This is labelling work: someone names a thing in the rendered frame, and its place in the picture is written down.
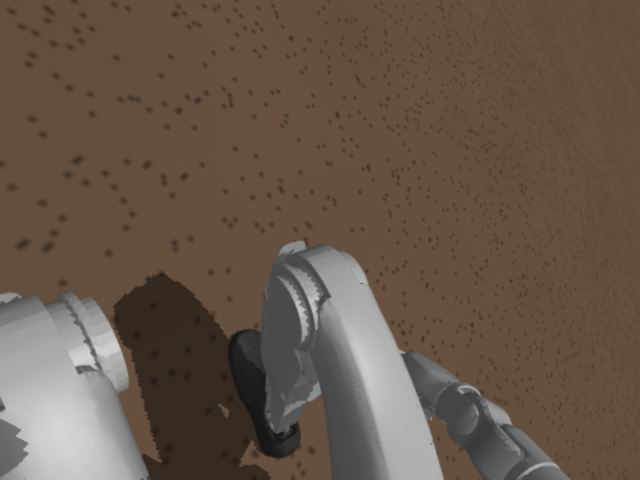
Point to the right robot foot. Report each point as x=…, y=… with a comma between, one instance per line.
x=249, y=377

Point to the right robot arm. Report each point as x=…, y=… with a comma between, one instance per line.
x=497, y=449

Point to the right robot hand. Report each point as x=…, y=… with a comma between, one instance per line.
x=429, y=380

